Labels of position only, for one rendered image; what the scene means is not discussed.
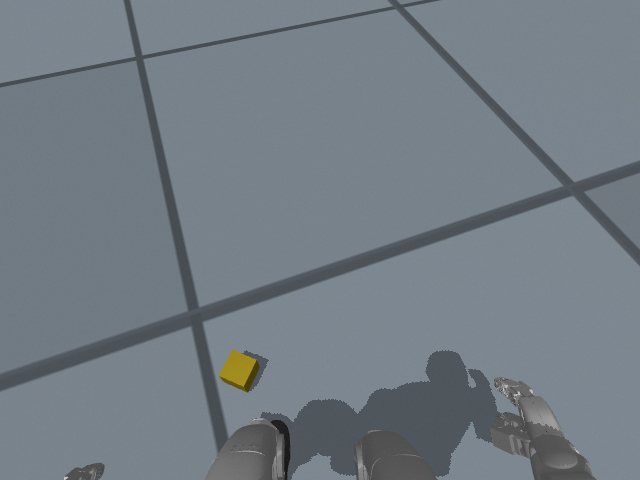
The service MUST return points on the cube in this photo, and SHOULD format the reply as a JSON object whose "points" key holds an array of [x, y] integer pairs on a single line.
{"points": [[239, 371]]}

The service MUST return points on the left robot hand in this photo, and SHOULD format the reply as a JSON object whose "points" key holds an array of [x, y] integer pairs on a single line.
{"points": [[89, 472]]}

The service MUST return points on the left robot foot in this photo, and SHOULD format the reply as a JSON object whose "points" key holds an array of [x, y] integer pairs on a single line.
{"points": [[281, 426]]}

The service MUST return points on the right robot arm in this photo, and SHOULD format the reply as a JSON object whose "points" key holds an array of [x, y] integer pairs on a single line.
{"points": [[554, 458]]}

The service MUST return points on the right robot hand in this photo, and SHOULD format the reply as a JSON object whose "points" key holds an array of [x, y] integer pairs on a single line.
{"points": [[513, 433]]}

